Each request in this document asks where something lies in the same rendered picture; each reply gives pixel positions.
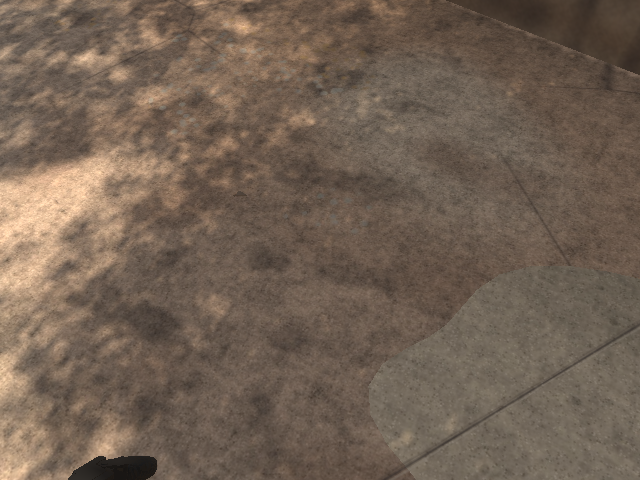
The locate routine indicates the robot left hand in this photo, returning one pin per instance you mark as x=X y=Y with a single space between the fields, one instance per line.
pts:
x=121 y=468

